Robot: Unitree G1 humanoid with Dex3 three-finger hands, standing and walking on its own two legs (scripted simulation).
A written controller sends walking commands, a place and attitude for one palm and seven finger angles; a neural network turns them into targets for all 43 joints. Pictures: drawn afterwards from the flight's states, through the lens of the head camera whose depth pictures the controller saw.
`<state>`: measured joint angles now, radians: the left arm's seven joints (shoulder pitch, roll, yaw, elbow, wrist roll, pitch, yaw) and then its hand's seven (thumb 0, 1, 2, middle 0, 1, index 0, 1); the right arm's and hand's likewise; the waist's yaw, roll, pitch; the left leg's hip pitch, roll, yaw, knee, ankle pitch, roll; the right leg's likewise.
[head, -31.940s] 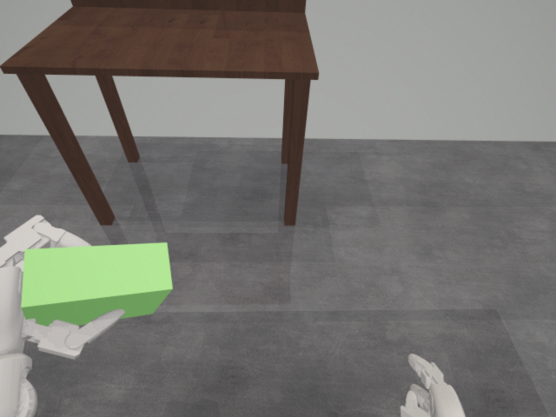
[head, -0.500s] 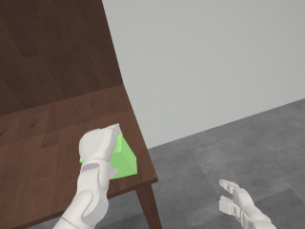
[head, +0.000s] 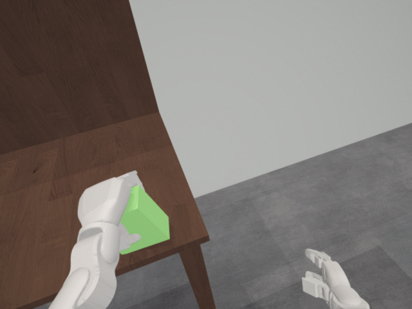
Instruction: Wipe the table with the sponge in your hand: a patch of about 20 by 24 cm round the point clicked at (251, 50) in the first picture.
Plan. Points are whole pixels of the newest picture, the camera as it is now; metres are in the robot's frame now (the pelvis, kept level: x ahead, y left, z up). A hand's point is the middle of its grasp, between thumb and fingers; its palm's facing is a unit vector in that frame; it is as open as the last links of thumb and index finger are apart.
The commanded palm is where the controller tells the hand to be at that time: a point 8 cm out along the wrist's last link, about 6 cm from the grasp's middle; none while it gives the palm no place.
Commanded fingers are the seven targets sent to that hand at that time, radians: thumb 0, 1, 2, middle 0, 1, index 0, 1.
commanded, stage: slide back across to the middle lane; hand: left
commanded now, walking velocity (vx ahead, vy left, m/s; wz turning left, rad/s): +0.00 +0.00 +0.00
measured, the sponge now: (136, 226) +0.26 +0.18 +0.05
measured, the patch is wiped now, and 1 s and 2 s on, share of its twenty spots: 1.00 1.00 1.00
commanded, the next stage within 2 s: wipe forward along the middle lane in 0.06 s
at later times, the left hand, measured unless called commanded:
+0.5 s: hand (108, 207) +0.28 +0.23 +0.09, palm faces +0.05 -0.10 -0.99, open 9.8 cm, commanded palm +0.25 +0.24 +0.14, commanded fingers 0.00 0.10 1.30 -1.20 -1.60 -1.20 -1.60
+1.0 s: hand (106, 191) +0.32 +0.26 +0.09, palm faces -0.01 -0.06 -1.00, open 9.8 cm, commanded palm +0.30 +0.27 +0.12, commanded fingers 0.00 0.10 1.30 -1.20 -1.60 -1.20 -1.60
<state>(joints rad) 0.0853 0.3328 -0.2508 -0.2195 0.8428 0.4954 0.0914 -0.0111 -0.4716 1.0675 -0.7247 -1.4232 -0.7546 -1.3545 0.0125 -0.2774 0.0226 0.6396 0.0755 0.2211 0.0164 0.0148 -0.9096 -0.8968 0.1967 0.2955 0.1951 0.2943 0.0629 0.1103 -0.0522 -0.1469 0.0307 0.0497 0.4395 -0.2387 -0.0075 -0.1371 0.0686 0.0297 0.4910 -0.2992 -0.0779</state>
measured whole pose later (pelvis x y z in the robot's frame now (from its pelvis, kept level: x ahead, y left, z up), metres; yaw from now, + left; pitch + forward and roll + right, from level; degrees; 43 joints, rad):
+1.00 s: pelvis +0.00 -0.01 +0.00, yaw +2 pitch +1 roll +1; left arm -0.30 0.41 -0.17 0.33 0.93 0.40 0.03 0.00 -0.53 1.11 -0.77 -1.39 -0.80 -1.31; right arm 0.08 -0.30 0.02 0.69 0.09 0.16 -0.04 0.01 -0.91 -0.90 0.20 0.30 0.20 0.29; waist 0.05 0.10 -0.07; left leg -0.25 0.02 0.00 0.47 -0.24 0.01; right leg -0.22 0.07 -0.01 0.51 -0.30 -0.08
